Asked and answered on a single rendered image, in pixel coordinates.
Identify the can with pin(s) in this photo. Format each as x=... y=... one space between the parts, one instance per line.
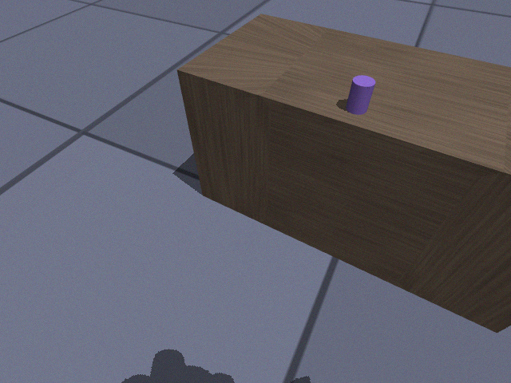
x=360 y=94

